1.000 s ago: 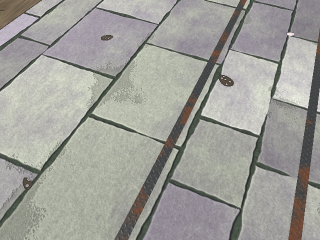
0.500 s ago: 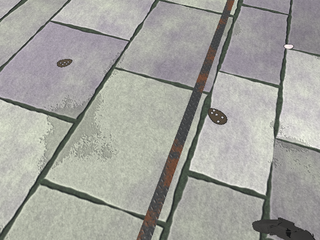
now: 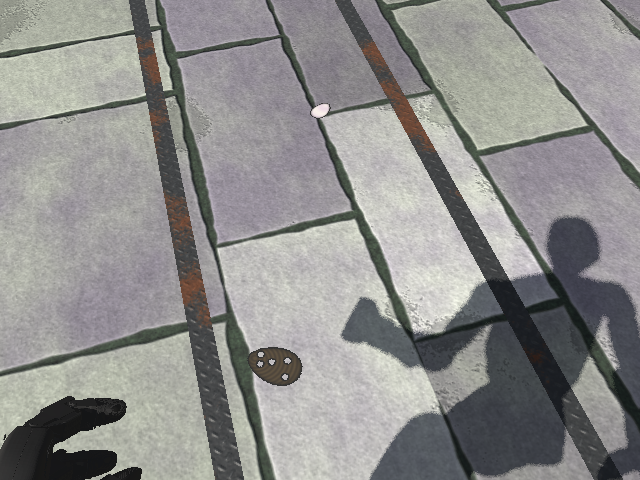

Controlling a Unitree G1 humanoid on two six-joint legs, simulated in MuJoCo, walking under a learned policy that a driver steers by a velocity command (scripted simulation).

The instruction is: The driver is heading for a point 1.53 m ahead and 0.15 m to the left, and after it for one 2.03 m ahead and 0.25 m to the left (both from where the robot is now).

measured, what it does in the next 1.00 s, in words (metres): walks ahead: right foot, then left foot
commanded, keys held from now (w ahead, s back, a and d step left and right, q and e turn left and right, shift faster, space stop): e+shift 0.16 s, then shift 0.06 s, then q+shift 0.78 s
